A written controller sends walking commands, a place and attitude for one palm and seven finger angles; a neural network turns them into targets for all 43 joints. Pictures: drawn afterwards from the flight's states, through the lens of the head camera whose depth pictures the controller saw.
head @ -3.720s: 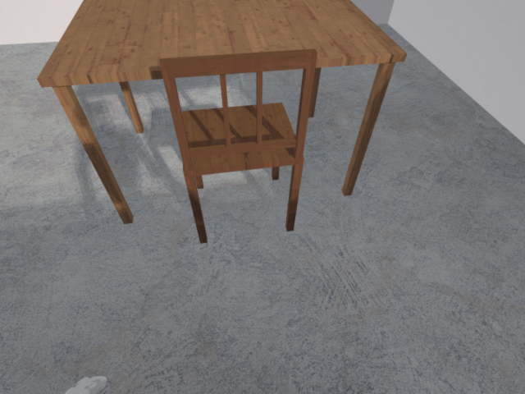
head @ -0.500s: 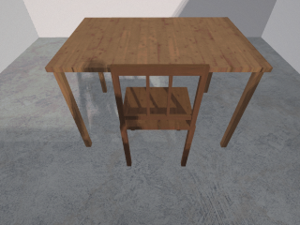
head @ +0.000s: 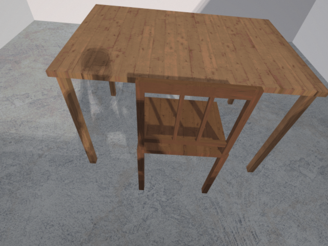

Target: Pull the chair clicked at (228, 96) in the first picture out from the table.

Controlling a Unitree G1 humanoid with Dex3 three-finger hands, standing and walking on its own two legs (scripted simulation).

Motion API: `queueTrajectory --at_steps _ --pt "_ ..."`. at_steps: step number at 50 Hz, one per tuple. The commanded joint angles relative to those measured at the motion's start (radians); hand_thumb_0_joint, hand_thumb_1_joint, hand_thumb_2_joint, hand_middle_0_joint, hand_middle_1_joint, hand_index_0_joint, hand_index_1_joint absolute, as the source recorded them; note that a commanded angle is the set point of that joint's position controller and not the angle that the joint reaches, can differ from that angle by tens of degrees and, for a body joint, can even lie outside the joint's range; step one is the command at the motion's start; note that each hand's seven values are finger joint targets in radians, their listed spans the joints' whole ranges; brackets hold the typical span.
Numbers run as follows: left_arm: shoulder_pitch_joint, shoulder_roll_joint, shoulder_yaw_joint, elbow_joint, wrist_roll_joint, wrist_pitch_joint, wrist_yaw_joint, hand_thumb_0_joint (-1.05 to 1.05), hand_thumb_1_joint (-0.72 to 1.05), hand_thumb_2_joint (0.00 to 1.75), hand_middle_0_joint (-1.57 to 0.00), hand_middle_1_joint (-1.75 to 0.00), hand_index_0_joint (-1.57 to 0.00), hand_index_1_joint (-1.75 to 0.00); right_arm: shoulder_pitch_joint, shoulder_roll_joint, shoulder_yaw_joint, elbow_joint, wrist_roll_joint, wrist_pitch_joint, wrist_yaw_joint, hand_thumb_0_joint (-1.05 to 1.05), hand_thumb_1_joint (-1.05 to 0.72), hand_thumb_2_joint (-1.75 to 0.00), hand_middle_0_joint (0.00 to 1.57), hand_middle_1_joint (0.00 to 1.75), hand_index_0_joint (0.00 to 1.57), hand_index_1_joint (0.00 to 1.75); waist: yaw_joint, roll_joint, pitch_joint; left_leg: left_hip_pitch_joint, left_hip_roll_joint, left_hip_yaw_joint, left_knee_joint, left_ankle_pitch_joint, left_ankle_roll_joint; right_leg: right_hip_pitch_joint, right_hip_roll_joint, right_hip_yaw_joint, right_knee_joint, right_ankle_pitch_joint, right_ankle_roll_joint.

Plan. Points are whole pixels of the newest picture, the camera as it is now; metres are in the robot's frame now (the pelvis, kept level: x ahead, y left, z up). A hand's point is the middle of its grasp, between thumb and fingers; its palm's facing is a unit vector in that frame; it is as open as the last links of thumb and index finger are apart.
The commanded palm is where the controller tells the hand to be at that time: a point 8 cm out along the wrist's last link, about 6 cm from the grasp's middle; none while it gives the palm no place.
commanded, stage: take the last steps up to it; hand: left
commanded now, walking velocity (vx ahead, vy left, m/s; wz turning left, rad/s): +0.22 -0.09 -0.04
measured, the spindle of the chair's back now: (177, 118) +0.59 -0.02 -0.10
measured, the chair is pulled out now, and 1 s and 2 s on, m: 0.00 0.00 0.00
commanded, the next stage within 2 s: come to a stop and stand still in 0.20 s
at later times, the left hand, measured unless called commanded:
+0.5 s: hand (114, 241) +0.17 +0.14 -0.17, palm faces +0.03 -0.98 -0.20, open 7.2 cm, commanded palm none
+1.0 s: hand out of the picture +0.10 +0.16 -0.18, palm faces +0.02 -0.98 -0.22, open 7.4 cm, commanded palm none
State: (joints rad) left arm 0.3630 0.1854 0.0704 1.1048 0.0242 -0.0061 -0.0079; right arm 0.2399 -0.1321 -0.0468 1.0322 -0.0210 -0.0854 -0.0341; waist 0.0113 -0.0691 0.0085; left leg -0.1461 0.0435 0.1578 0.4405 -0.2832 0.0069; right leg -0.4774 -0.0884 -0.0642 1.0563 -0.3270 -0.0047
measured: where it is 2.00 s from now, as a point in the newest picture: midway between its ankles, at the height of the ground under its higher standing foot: outside the picture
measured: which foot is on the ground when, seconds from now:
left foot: down 0.00-0.22, up 0.24-0.56, down 0.58-1.00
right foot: up 0.00-0.18, down 0.20-0.62, up 0.64-0.98, down 1.00-1.00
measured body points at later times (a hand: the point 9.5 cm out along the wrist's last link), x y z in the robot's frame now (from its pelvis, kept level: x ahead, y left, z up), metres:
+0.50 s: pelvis +0.13 -0.03 +0.00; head +0.15 -0.04 +0.45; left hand +0.17 +0.19 -0.16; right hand +0.15 -0.26 -0.16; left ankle +0.15 +0.08 -0.71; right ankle +0.16 -0.12 -0.74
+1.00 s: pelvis +0.09 -0.03 +0.00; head +0.10 -0.03 +0.45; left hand +0.10 +0.21 -0.16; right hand +0.14 -0.26 -0.16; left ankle +0.17 +0.08 -0.74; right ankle +0.02 -0.15 -0.74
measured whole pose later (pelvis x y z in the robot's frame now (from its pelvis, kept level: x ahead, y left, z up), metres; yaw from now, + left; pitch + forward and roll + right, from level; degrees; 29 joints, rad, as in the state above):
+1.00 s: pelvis +0.09 -0.03 +0.00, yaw -1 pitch +0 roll +1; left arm 0.27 0.18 0.04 1.07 0.01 0.04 0.02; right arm 0.17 -0.15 -0.04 1.05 -0.02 0.03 -0.03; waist -0.01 -0.02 0.03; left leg -0.32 0.00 0.08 0.41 -0.09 0.02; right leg -0.10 -0.03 -0.01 0.46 -0.38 0.00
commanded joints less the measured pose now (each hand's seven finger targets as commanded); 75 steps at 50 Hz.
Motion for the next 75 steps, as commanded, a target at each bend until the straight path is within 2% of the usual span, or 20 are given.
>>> queueTrajectory --at_steps 1,6,9,10,11,15,18,24,28,30,32,37,44,49,52,59,63,66,68,75 --pt "-0.002 -0.022 -0.006 -0.074 -0.001 -0.007 -0.015 0.0 0.9 0.9 -0.2 -0.3 -0.2 -0.3 0.087 -0.139 -0.02 0.003 -0.007 0.0 0.001 0.0 -0.9 -0.9 0.2 0.3 0.2 0.3 0.001 0.216 0.113 -0.052 0.242 -0.113 -0.224 0.375 0.154 -0.019 -0.029 0.007 -0.211 0.075 0.0" --pt "-0.086 0.015 0.002 -0.113 0.002 -0.012 -0.015 0.0 0.9 0.9 -0.2 -0.3 -0.2 -0.3 0.086 -0.178 -0.034 0.008 -0.014 0.022 0.006 0.0 -0.9 -0.9 0.2 0.3 0.2 0.3 -0.007 0.165 0.136 -0.067 0.249 -0.136 -0.165 0.264 0.138 0.097 0.016 -0.043 -0.386 0.116 -0.015" --pt "0.071 0.085 0.018 -0.067 0.006 -0.029 -0.007 0.0 0.9 0.9 -0.2 -0.3 -0.2 -0.3 0.081 -0.156 -0.025 0.018 -0.006 0.029 0.014 0.0 -0.9 -0.9 0.2 0.3 0.2 0.3 0.077 0.043 0.041 -0.148 0.153 -0.066 0.121 0.261 0.076 0.394 0.051 -0.04 -0.544 0.185 -0.037" --pt "0.154 0.162 0.036 -0.047 0.014 -0.046 0.004 0.0 0.9 0.9 -0.2 -0.3 -0.2 -0.3 0.115 -0.106 -0.014 0.008 0.003 0.027 0.02 0.0 -0.9 -0.9 0.2 0.3 0.2 0.3 0.104 -0.156 -0.048 -0.282 0.047 0.018 0.402 0.073 0.03 0.545 -0.134 0.218 -0.613 0.23 -0.109" --pt "0.194 0.233 0.045 -0.048 -0.002 -0.046 0.009 0.0 0.9 0.9 -0.2 -0.3 -0.2 -0.3 0.137 -0.085 -0.008 -0.017 0.012 0.033 0.017 0.0 -0.9 -0.9 0.2 0.3 0.2 0.3 0.089 -0.292 -0.124 -0.368 -0.037 -0.027 0.666 -0.34 0.013 0.584 -0.313 0.48 -0.76 0.309 -0.208" --pt "-0.053 0.115 0.009 -0.108 -0.012 -0.042 0.029 0.0 0.9 0.9 -0.2 -0.3 -0.2 -0.3 0.068 -0.094 -0.015 0.002 0.002 0.056 0.022 0.0 -0.9 -0.9 0.2 0.3 0.2 0.3 0.009 -0.036 -0.002 -0.369 0.061 -0.151 0.811 -0.128 0.015 0.316 -0.212 0.266 -0.815 0.257 -0.208" --pt "-0.13 0.062 -0.018 -0.122 -0.006 -0.05 0.038 0.0 0.9 0.9 -0.2 -0.3 -0.2 -0.3 0.146 -0.039 0.01 0.047 0.005 0.08 0.011 0.0 -0.9 -0.9 0.2 0.3 0.2 0.3 -0.055 0.022 -0.017 -0.219 0.053 -0.144 0.584 -0.088 -0.026 0.203 -0.167 0.098 -0.786 0.599 -0.177" --pt "-0.068 0.115 -0.006 -0.09 -0.004 -0.017 0.051 0.0 0.9 0.9 -0.2 -0.3 -0.2 -0.3 0.073 -0.038 0.012 0.024 0.023 0.104 0.002 0.0 -0.9 -0.9 0.2 0.3 0.2 0.3 0.004 -0.017 -0.07 -0.154 0.003 -0.115 0.233 -0.078 -0.046 0.331 -0.188 0.124 -0.687 0.73 -0.198" --pt "-0.094 0.108 0.005 -0.088 -0.011 0.008 0.052 0.0 0.9 0.9 -0.2 -0.3 -0.2 -0.3 0.092 -0.077 -0.001 0.021 0.013 0.108 0.0 0.0 -0.9 -0.9 0.2 0.3 0.2 0.3 -0.02 -0.035 -0.011 -0.019 0.028 -0.144 0.032 0.192 -0.026 0.207 -0.15 0.124 -0.619 0.503 -0.122" --pt "-0.071 0.053 -0.004 -0.105 -0.015 0.022 0.053 0.0 0.9 0.9 -0.2 -0.3 -0.2 -0.3 0.066 -0.141 -0.005 -0.008 0.004 0.096 -0.005 0.0 -0.9 -0.9 0.2 0.3 0.2 0.3 0.006 0.183 0.008 -0.047 0.211 -0.311 -0.059 0.57 0.071 0.173 0.005 0.022 -0.513 0.181 -0.024" --pt "-0.075 0.049 -0.01 -0.092 -0.013 0.039 0.056 0.0 0.9 0.9 -0.2 -0.3 -0.2 -0.3 0.002 -0.154 -0.001 -0.022 0.001 0.092 -0.016 0.0 -0.9 -0.9 0.2 0.3 0.2 0.3 0.009 0.292 0.022 -0.137 0.277 -0.384 -0.175 0.57 0.171 0.205 0.071 0.028 -0.266 -0.19 0.003" --pt "-0.039 0.04 -0.009 -0.07 -0.005 0.049 0.046 0.0 0.9 0.9 -0.2 -0.3 -0.2 -0.3 -0.053 -0.163 -0.004 -0.047 0.0 0.091 -0.025 0.0 -0.9 -0.9 0.2 0.3 0.2 0.3 0.01 0.164 -0.037 -0.026 0.24 -0.325 -0.148 0.449 0.19 0.111 0.073 0.093 -0.109 -0.158 0.019" --pt "-0.064 0.037 -0.021 -0.071 -0.007 0.05 0.032 0.0 0.9 0.9 -0.2 -0.3 -0.2 -0.3 0.014 -0.186 -0.021 -0.009 -0.002 0.099 -0.014 0.0 -0.9 -0.9 0.2 0.3 0.2 0.3 -0.044 0.217 -0.068 0.057 0.223 -0.375 -0.207 0.127 0.156 0.179 0.073 0.058 -0.378 -0.184 0.018" --pt "0.09 0.045 -0.025 0.005 -0.004 0.03 0.035 0.0 0.9 0.9 -0.2 -0.3 -0.2 -0.3 -0.017 -0.135 -0.024 0.006 0.005 0.109 0.004 0.0 -0.9 -0.9 0.2 0.3 0.2 0.3 0.009 0.134 0.002 -0.156 0.06 -0.24 -0.181 -0.189 0.013 0.44 0.057 0.047 -0.787 0.005 -0.022" --pt "-0.02 0.14 -0.017 -0.031 -0.004 0.021 0.04 0.0 0.9 0.9 -0.2 -0.3 -0.2 -0.3 -0.015 -0.074 -0.008 -0.004 -0.001 0.121 0.017 0.0 -0.9 -0.9 0.2 0.3 0.2 0.3 -0.018 -0.123 0.125 -0.114 -0.042 -0.119 0.147 -0.094 -0.037 0.078 -0.195 0.326 -1.019 -0.459 -0.129" --pt "0.034 0.082 -0.02 -0.02 -0.002 -0.023 0.038 0.0 0.9 0.9 -0.2 -0.3 -0.2 -0.3 0.015 -0.08 0.006 0.021 0.004 0.084 0.023 0.0 -0.9 -0.9 0.2 0.3 0.2 0.3 0.013 -0.075 0.206 -0.292 -0.013 -0.122 0.255 -0.054 -0.015 0.281 -0.158 0.214 -0.872 0.112 -0.131" --pt "0.062 0.066 -0.025 0.011 -0.008 -0.026 0.047 0.0 0.9 0.9 -0.2 -0.3 -0.2 -0.3 0.04 -0.061 0.026 0.032 0.008 0.07 0.002 0.0 -0.9 -0.9 0.2 0.3 0.2 0.3 0.013 -0.049 0.085 -0.123 -0.016 -0.124 0.031 0.033 -0.018 0.375 -0.145 0.17 -0.698 0.59 -0.115" --pt "0.064 0.021 -0.031 0.016 -0.018 -0.021 0.053 0.0 0.9 0.9 -0.2 -0.3 -0.2 -0.3 0.142 -0.112 0.024 0.082 0.009 0.051 -0.015 0.0 -0.9 -0.9 0.2 0.3 0.2 0.3 -0.001 0.025 -0.055 0.102 0.068 -0.186 0.05 0.571 0.033 0.334 -0.023 0.083 -0.605 0.494 -0.032" --pt "0.063 0.006 -0.034 0.028 -0.017 -0.013 0.059 0.0 0.9 0.9 -0.2 -0.3 -0.2 -0.3 0.136 -0.117 0.027 0.096 0.01 0.054 -0.023 0.0 -0.9 -0.9 0.2 0.3 0.2 0.3 0.0 0.079 -0.074 0.116 0.089 -0.191 0.063 0.669 0.044 0.347 -0.013 0.071 -0.625 0.407 -0.021" --pt "0.035 0.004 -0.04 0.045 -0.015 0.003 0.059 0.0 0.9 0.9 -0.2 -0.3 -0.2 -0.3 0.082 -0.094 0.032 0.099 0.016 0.062 -0.031 0.0 -0.9 -0.9 0.2 0.3 0.2 0.3 0.003 0.094 0.001 0.072 0.073 -0.2 0.009 0.617 0.042 0.366 -0.016 0.058 -0.651 0.378 -0.011"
